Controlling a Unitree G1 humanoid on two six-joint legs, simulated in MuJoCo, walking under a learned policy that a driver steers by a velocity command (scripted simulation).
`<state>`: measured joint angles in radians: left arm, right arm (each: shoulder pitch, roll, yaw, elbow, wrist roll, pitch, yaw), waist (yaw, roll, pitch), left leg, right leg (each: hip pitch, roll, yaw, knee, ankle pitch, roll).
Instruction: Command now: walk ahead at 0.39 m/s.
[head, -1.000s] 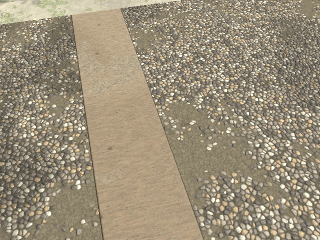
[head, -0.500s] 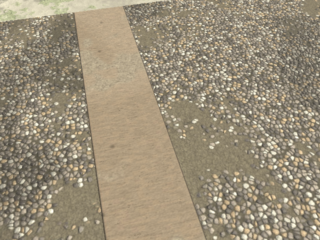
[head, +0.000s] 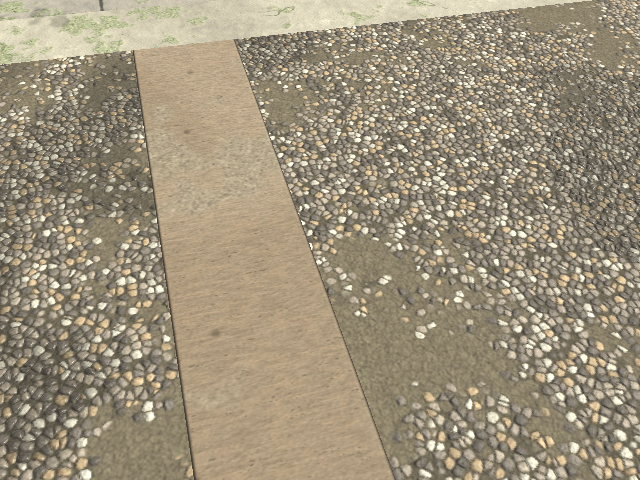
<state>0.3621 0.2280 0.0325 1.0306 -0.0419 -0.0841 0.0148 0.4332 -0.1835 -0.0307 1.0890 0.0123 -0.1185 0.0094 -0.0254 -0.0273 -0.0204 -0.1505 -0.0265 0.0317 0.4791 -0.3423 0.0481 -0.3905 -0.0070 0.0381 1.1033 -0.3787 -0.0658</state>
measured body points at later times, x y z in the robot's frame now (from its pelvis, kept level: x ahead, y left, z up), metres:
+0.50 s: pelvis +0.27 -0.06 +0.00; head +0.29 -0.07 +0.45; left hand +0.36 +0.20 -0.13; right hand +0.30 -0.32 -0.14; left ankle +0.19 +0.09 -0.64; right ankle +0.32 -0.14 -0.74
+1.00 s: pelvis +0.56 +0.01 +0.00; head +0.60 +0.02 +0.44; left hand +0.57 +0.27 -0.15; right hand +0.70 -0.25 -0.12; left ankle +0.64 +0.09 -0.74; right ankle +0.42 -0.14 -0.64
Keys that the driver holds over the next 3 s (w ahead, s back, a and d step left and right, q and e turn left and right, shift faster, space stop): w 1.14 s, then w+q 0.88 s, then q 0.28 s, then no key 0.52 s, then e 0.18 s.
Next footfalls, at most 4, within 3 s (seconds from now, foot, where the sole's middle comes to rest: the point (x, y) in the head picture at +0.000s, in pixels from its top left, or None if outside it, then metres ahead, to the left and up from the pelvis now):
0.34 right None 0.36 -0.14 -0.77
0.88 left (272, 417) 0.68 0.09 -0.77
1.44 right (365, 304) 0.99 -0.14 -0.77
1.98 left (241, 249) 1.18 0.20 -0.77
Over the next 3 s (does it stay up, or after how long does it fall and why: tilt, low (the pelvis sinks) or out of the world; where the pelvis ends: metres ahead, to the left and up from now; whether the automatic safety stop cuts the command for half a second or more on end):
stays up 1.29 0.18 -0.01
